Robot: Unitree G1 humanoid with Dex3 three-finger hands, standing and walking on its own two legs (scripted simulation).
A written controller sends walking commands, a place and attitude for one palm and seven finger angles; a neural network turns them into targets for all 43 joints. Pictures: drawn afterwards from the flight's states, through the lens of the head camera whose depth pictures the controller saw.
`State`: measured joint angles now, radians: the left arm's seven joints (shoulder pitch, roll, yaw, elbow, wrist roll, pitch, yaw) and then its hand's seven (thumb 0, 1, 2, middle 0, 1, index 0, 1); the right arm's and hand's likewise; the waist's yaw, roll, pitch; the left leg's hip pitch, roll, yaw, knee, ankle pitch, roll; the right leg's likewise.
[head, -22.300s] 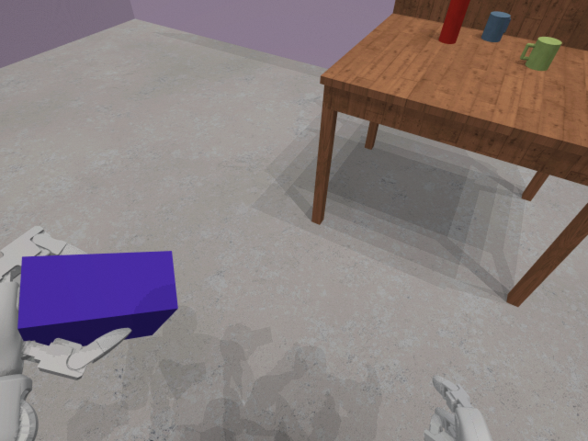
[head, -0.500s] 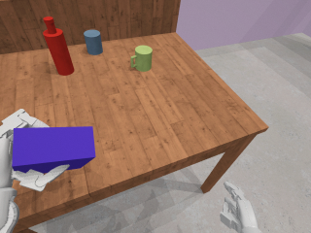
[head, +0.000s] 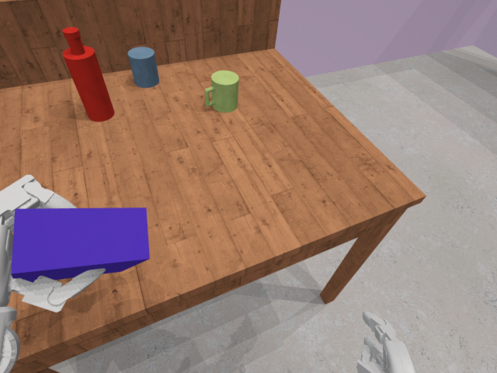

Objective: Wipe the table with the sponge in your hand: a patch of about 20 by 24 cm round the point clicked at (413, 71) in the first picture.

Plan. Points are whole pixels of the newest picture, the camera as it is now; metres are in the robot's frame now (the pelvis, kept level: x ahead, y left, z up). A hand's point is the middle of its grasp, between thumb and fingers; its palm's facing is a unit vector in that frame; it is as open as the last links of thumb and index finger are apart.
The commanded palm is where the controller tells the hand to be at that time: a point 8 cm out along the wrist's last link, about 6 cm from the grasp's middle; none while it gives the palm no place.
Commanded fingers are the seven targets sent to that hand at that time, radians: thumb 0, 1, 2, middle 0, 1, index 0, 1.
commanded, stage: look again from close up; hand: left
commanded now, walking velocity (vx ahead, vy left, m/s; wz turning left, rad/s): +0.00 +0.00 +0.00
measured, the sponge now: (98, 245) +0.23 +0.21 +0.14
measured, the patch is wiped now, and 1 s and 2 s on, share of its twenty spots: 0.00 0.00 0.00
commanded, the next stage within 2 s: turn the palm down, sponge in hand in 0.20 s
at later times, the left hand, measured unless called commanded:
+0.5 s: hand (35, 201) +0.25 +0.27 +0.19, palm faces +0.42 -0.78 -0.47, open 9.7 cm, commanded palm +0.17 +0.28 +0.18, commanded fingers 0.00 0.10 1.30 -1.20 -1.60 -1.20 -1.60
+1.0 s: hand (96, 256) +0.22 +0.21 +0.13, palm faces +0.21 -0.55 -0.81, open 9.7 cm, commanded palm +0.17 +0.25 +0.18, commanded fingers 0.00 0.10 1.30 -1.20 -1.60 -1.20 -1.60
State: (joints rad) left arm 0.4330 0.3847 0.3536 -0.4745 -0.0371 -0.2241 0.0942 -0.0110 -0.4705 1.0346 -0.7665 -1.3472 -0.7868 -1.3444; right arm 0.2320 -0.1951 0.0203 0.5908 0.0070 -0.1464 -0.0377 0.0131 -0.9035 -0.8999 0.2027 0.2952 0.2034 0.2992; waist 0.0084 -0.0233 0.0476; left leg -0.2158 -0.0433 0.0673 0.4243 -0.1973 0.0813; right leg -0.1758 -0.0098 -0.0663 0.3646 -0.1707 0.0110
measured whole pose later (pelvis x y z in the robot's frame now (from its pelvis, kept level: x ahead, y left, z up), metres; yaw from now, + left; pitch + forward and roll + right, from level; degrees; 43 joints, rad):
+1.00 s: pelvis +0.00 -0.09 -0.02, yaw +3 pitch +0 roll +1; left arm 0.25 0.61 0.31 -0.24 0.19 0.09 -0.07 -0.01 -0.47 1.04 -0.76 -1.35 -0.78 -1.35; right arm 0.14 -0.27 0.03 0.61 0.01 -0.05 -0.11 0.01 -0.90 -0.90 0.20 0.30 0.20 0.30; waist 0.05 0.08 0.00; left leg -0.34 0.01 -0.01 0.63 -0.28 -0.01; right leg -0.32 0.07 -0.08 0.65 -0.33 -0.10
